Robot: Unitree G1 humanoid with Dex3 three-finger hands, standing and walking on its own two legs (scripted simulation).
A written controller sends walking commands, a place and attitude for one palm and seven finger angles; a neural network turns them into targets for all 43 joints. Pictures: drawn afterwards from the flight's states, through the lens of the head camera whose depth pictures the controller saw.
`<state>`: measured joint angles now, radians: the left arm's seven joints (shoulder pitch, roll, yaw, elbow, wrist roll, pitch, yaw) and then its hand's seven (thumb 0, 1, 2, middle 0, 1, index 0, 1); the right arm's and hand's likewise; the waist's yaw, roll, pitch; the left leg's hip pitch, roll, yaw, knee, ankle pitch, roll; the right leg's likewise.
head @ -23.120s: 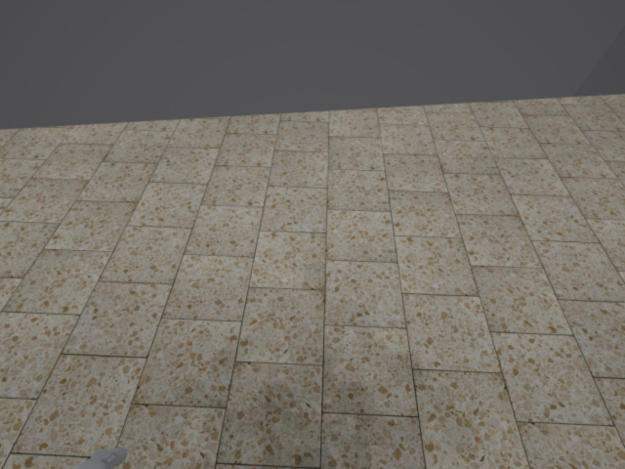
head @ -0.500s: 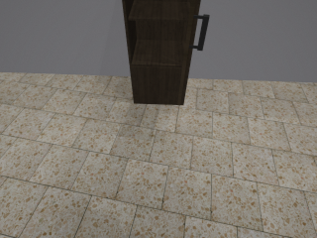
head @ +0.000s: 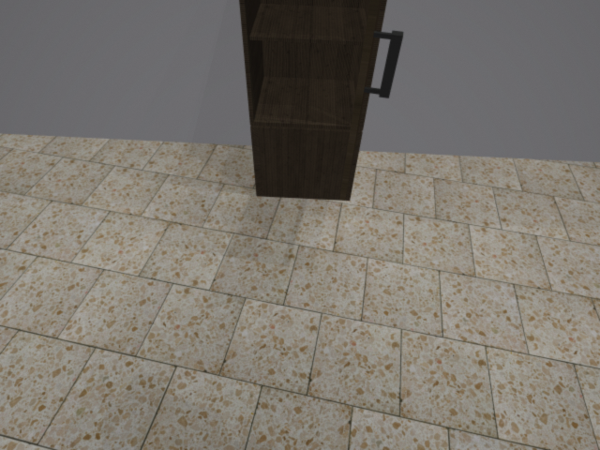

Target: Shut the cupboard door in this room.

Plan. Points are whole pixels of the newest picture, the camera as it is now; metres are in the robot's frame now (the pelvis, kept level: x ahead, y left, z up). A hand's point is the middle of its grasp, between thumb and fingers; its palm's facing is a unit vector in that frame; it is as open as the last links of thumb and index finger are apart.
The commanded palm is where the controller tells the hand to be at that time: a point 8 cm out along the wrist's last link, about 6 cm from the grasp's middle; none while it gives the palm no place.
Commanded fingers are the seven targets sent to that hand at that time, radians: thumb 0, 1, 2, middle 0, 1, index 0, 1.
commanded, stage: stand and wait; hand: left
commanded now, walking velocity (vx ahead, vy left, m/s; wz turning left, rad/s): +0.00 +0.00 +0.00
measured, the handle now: (381, 65) +0.93 -0.14 +0.08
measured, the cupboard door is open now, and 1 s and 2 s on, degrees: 80 80 80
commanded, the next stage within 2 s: turn or walk to find it in 0.68 s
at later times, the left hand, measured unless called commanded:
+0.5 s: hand out of the picture -0.04 +0.17 -0.18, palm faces +0.02 -0.99 -0.16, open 7.4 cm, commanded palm none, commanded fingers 0.00 0.90 0.90 -0.20 -0.30 -0.20 -0.30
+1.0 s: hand out of the picture -0.04 +0.21 -0.18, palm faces +0.09 -0.97 -0.21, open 7.4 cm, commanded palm none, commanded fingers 0.00 0.90 0.90 -0.20 -0.30 -0.20 -0.30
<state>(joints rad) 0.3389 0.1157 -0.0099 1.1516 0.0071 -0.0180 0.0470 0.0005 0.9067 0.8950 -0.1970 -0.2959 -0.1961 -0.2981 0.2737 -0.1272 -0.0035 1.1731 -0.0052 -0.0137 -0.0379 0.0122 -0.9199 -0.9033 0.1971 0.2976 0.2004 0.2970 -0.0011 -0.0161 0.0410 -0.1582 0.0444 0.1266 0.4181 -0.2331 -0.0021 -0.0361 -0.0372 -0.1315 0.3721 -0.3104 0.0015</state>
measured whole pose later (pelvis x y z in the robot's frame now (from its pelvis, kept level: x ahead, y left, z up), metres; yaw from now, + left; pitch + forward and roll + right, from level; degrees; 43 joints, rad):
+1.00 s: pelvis -0.04 +0.03 -0.01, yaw +4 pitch +0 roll -1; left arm 0.27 0.16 0.03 1.06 0.02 0.01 0.04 0.00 0.91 0.89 -0.20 -0.30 -0.20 -0.30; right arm 0.25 -0.16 -0.04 1.09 -0.01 0.02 -0.01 0.01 -0.92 -0.90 0.20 0.30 0.20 0.30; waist -0.01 0.01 0.05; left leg -0.32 0.00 0.08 0.53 -0.21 0.05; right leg -0.18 -0.09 -0.18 0.51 -0.32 0.03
